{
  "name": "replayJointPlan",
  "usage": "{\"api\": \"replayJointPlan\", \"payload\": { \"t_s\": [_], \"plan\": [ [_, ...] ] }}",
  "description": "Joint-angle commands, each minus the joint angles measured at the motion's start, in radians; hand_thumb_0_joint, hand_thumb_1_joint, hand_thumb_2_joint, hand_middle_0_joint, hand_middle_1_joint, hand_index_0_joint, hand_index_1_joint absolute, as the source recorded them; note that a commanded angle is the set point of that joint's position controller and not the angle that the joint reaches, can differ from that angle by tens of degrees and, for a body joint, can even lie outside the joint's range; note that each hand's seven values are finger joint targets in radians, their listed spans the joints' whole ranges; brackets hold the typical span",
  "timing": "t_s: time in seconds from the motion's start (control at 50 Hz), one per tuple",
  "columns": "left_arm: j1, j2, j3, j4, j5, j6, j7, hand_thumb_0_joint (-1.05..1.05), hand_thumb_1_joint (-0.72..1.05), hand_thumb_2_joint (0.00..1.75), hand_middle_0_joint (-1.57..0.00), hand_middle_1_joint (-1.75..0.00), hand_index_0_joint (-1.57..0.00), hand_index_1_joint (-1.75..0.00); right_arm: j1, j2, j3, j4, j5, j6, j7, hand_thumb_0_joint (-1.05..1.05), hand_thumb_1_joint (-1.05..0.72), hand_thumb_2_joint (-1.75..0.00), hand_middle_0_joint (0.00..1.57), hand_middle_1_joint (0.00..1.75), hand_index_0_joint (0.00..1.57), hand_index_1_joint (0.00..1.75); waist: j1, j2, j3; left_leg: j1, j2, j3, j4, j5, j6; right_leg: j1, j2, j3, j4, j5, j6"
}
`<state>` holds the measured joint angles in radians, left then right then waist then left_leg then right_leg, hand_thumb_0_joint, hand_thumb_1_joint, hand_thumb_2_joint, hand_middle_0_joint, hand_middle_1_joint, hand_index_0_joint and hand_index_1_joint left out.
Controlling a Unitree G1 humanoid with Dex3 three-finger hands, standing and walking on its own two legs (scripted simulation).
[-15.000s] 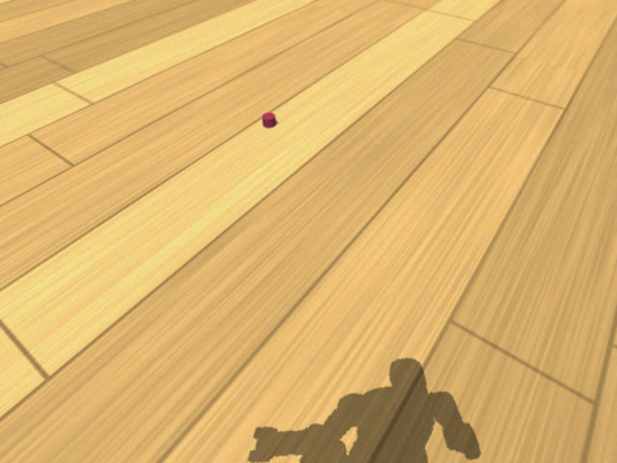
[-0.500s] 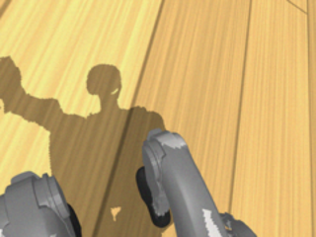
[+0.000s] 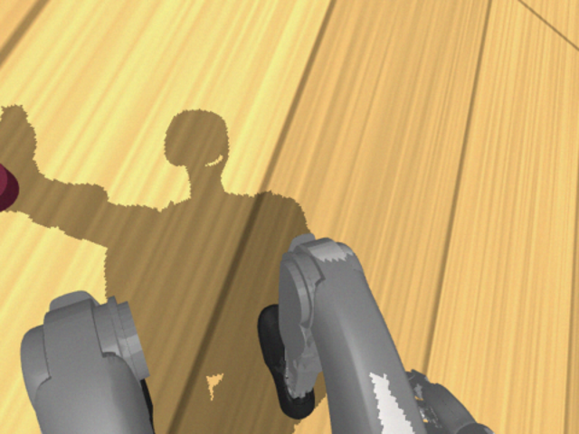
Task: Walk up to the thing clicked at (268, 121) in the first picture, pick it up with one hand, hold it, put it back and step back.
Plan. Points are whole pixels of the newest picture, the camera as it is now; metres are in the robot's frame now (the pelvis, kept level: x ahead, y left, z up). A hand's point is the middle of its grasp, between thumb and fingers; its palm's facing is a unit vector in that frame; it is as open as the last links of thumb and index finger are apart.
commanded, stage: rest palm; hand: left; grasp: from above
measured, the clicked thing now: out of the picture +0.49 +0.32 -0.29
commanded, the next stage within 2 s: close in 1.36 s
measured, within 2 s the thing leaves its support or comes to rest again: neither
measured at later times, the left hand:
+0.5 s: hand out of the picture +0.47 +0.31 -0.25, palm faces -0.45 -0.15 -0.88, open 14.1 cm
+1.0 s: hand out of the picture +0.47 +0.31 -0.26, palm faces -0.44 -0.14 -0.89, open 14.1 cm
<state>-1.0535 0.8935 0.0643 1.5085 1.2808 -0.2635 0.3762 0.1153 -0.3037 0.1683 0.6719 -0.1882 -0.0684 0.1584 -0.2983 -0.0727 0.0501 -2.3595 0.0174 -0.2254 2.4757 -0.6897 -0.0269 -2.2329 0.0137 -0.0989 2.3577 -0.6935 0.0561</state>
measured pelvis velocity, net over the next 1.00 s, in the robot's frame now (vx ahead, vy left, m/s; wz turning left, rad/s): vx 0.00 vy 0.00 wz -0.06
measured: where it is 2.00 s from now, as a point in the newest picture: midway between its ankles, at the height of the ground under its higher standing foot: (219, 409)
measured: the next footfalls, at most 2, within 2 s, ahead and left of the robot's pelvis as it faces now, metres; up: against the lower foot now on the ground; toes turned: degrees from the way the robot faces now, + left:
none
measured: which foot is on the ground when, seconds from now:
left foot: down 0.00-1.00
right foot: down 0.00-1.00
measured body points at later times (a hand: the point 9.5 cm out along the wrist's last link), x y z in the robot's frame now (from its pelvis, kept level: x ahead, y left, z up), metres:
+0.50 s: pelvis +0.00 +0.00 -0.01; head +0.28 +0.11 +0.32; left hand +0.49 +0.32 -0.20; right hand +0.01 -0.25 -0.08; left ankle +0.07 +0.13 -0.28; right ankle +0.10 -0.13 -0.28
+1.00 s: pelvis +0.00 +0.00 -0.02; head +0.28 +0.12 +0.31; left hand +0.49 +0.31 -0.21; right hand +0.05 -0.25 -0.07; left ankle +0.07 +0.13 -0.28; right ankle +0.10 -0.13 -0.28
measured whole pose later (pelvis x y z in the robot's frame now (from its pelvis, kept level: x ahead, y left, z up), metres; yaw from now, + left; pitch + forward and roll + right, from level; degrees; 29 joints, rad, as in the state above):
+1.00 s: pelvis +0.00 +0.00 -0.02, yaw -4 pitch +28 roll -14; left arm -1.09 1.03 0.13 1.73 1.29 -0.23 0.59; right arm 0.09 -0.34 0.30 0.65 -0.28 -0.21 0.23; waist -0.39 -0.15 0.17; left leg -2.37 0.03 -0.29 2.56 -0.71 -0.02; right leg -2.23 0.05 -0.14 2.39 -0.68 0.08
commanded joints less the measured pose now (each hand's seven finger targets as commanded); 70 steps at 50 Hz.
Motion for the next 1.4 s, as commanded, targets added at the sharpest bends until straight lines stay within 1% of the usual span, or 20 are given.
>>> {"api": "replayJointPlan", "payload": {
  "t_s": [0.0,0.08,0.1,0.16,0.34,0.4,0.46,0.48,0.56,0.64,0.7,0.74,0.94,0.96,1.0,1.08,1.22,1.26,1.32,1.38],
  "plan": [
    [-0.306,0.213,0.033,-0.03,0.03,0.012,0.104,0.0,-0.55,1.04,-0.07,-1.01,-0.06,-1.02,0.235,-0.275,-0.067,0.03,-0.011,0.001,-0.005,0.0,-0.89,-0.9,0.2,0.3,0.2,0.3,-0.065,0.453,-0.612,0.565,0.012,0.124,-0.235,0.242,0.035,0.273,0.049,-0.13,-0.195,0.298,-0.079],
    [-0.356,0.277,0.059,0.011,0.05,0.028,0.156,0.0,-0.53,1.03,-0.08,-1.02,-0.07,-1.02,0.224,-0.291,-0.049,0.024,-0.027,-0.022,-0.001,0.0,-0.89,-0.9,0.2,0.3,0.2,0.3,-0.085,0.443,-0.592,0.531,0.013,0.125,-0.218,0.211,0.042,0.28,0.052,-0.12,-0.199,0.284,-0.075],
    [-0.342,0.238,0.031,0.051,0.049,0.038,0.161,0.0,-0.52,1.02,-0.08,-1.01,-0.07,-1.01,0.218,-0.288,-0.043,0.023,-0.029,-0.03,0.001,0.0,-0.89,-0.9,0.2,0.3,0.2,0.3,-0.085,0.444,-0.589,0.53,0.012,0.127,-0.218,0.207,0.041,0.266,0.05,-0.124,-0.192,0.277,-0.077],
    [-0.349,0.288,0.065,0.054,0.043,0.048,0.188,0.0,-0.52,0.99,-0.08,-1.01,-0.07,-1.01,0.2,-0.303,-0.034,0.007,-0.042,-0.05,0.002,0.0,-0.89,-0.9,0.2,0.3,0.2,0.3,-0.093,0.46,-0.602,0.539,0.017,0.119,-0.221,0.172,0.039,0.272,0.054,-0.133,-0.19,0.246,-0.078],
    [-0.293,0.342,0.091,0.037,-0.004,0.069,0.185,0.0,-0.54,0.99,-0.06,-1.0,-0.06,-1.0,0.206,-0.32,-0.009,0.002,-0.058,-0.08,0.012,0.0,-0.9,-0.9,0.2,0.3,0.2,0.3,-0.09,0.48,-0.644,0.52,0.026,0.108,-0.192,0.222,0.039,0.346,0.064,-0.138,-0.177,0.3,-0.072],
    [-0.282,0.348,0.101,0.066,-0.003,0.065,0.175,0.0,-0.54,1.0,-0.07,-0.98,-0.06,-0.99,0.223,-0.325,-0.001,0.013,-0.066,-0.084,0.019,0.0,-0.9,-0.9,0.2,0.3,0.2,0.3,-0.118,0.478,-0.58,0.512,0.026,0.1,-0.181,0.224,0.034,0.311,0.062,-0.15,-0.159,0.296,-0.075],
    [-0.28,0.356,0.1,0.033,-0.005,0.054,0.173,0.0,-0.55,1.0,-0.08,-0.97,-0.06,-0.98,0.223,-0.33,0.006,0.006,-0.073,-0.088,0.027,0.0,-0.9,-0.9,0.2,0.3,0.2,0.3,-0.118,0.495,-0.576,0.52,0.028,0.1,-0.178,0.238,0.034,0.339,0.064,-0.15,-0.164,0.313,-0.071],
    [-0.266,0.386,0.12,0.026,-0.009,0.048,0.177,0.0,-0.55,1.01,-0.08,-0.97,-0.06,-0.99,0.219,-0.328,0.01,0.009,-0.071,-0.086,0.027,0.0,-0.89,-0.9,0.2,0.3,0.2,0.3,-0.099,0.487,-0.599,0.518,0.031,0.098,-0.181,0.237,0.035,0.358,0.068,-0.15,-0.17,0.312,-0.071],
    [-0.254,0.362,0.101,0.044,-0.004,0.036,0.176,0.0,-0.55,1.02,-0.08,-0.98,-0.06,-0.99,0.23,-0.335,0.013,0.007,-0.081,-0.09,0.036,0.0,-0.9,-0.9,0.2,0.3,0.2,0.3,-0.126,0.481,-0.563,0.508,0.03,0.093,-0.175,0.236,0.036,0.359,0.069,-0.155,-0.167,0.316,-0.068],
    [-0.235,0.373,0.104,0.066,-0.002,0.025,0.196,0.0,-0.55,1.01,-0.08,-0.98,-0.06,-0.99,0.208,-0.338,0.02,0.006,-0.083,-0.093,0.039,0.0,-0.9,-0.9,0.2,0.3,0.2,0.3,-0.113,0.488,-0.558,0.516,0.034,0.085,-0.182,0.218,0.031,0.344,0.073,-0.166,-0.166,0.296,-0.072],
    [-0.272,0.32,0.052,0.077,0.0,0.02,0.198,0.0,-0.55,1.03,-0.08,-0.98,-0.06,-1.0,0.189,-0.341,0.023,-0.005,-0.088,-0.105,0.049,0.0,-0.9,-0.9,0.2,0.3,0.2,0.3,-0.14,0.46,-0.51,0.483,0.034,0.085,-0.164,0.184,0.038,0.323,0.076,-0.165,-0.169,0.28,-0.066],
    [-0.273,0.383,0.093,0.067,0.002,0.018,0.215,0.0,-0.54,1.03,-0.08,-0.97,-0.06,-0.99,0.203,-0.349,0.027,0.004,-0.083,-0.112,0.05,0.0,-0.9,-0.9,0.2,0.3,0.2,0.3,-0.132,0.454,-0.515,0.487,0.034,0.085,-0.164,0.19,0.039,0.337,0.073,-0.166,-0.176,0.282,-0.063],
    [-0.292,0.322,0.039,0.107,0.002,0.036,0.251,0.0,-0.52,1.0,-0.09,-1.0,-0.08,-1.01,0.161,-0.357,0.032,-0.004,-0.086,-0.144,0.065,0.0,-0.9,-0.9,0.2,0.3,0.2,0.3,-0.14,0.485,-0.516,0.51,0.042,0.075,-0.17,0.199,0.031,0.328,0.084,-0.177,-0.17,0.292,-0.066],
    [-0.291,0.388,0.086,0.102,0.001,0.036,0.262,0.0,-0.52,1.02,-0.09,-1.0,-0.08,-1.01,0.177,-0.363,0.035,0.013,-0.087,-0.14,0.062,0.0,-0.9,-0.91,0.2,0.3,0.2,0.3,-0.133,0.482,-0.544,0.516,0.042,0.073,-0.174,0.214,0.03,0.358,0.082,-0.179,-0.176,0.305,-0.065],
    [-0.273,0.321,0.036,0.134,0.001,0.047,0.253,0.0,-0.53,0.98,-0.07,-1.0,-0.07,-1.01,0.162,-0.358,0.037,-0.001,-0.086,-0.151,0.07,0.0,-0.9,-0.9,0.2,0.3,0.2,0.3,-0.144,0.473,-0.516,0.516,0.042,0.077,-0.156,0.225,0.03,0.346,0.08,-0.177,-0.157,0.318,-0.063],
    [-0.296,0.377,0.07,0.107,-0.009,0.047,0.261,0.0,-0.52,0.99,-0.08,-1.01,-0.07,-1.01,0.168,-0.37,0.037,0.007,-0.083,-0.158,0.071,0.0,-0.9,-0.91,0.2,0.3,0.2,0.3,-0.138,0.497,-0.522,0.523,0.043,0.072,-0.171,0.22,0.027,0.35,0.08,-0.18,-0.165,0.306,-0.065],
    [-0.283,0.393,0.075,0.12,-0.015,0.042,0.264,0.0,-0.51,0.99,-0.08,-1.03,-0.08,-1.03,0.159,-0.373,0.056,0.001,-0.084,-0.157,0.075,0.0,-0.9,-0.91,0.2,0.3,0.2,0.3,-0.143,0.493,-0.518,0.516,0.045,0.06,-0.176,0.22,0.026,0.363,0.083,-0.187,-0.166,0.307,-0.066],
    [-0.267,0.343,0.035,0.149,-0.007,0.045,0.257,0.0,-0.51,0.98,-0.08,-1.03,-0.08,-1.03,0.153,-0.375,0.053,-0.006,-0.092,-0.161,0.079,0.0,-0.9,-0.91,0.2,0.3,0.2,0.3,-0.157,0.484,-0.498,0.515,0.046,0.064,-0.163,0.217,0.027,0.356,0.086,-0.186,-0.162,0.309,-0.064],
    [-0.279,0.385,0.063,0.124,-0.021,0.036,0.269,0.0,-0.49,0.99,-0.09,-1.03,-0.09,-1.03,0.161,-0.379,0.059,-0.004,-0.084,-0.16,0.075,0.0,-0.9,-0.9,0.2,0.3,0.2,0.3,-0.147,0.471,-0.515,0.507,0.047,0.061,-0.169,0.214,0.029,0.378,0.086,-0.185,-0.176,0.312,-0.062],
    [-0.253,0.351,0.036,0.165,-0.015,0.037,0.271,0.0,-0.5,0.98,-0.08,-1.04,-0.08,-1.04,0.152,-0.378,0.063,-0.007,-0.098,-0.162,0.078,0.0,-0.9,-0.91,0.2,0.3,0.2,0.3,-0.161,0.481,-0.488,0.513,0.05,0.057,-0.173,0.21,0.025,0.37,0.09,-0.192,-0.168,0.305,-0.063]
  ]
}}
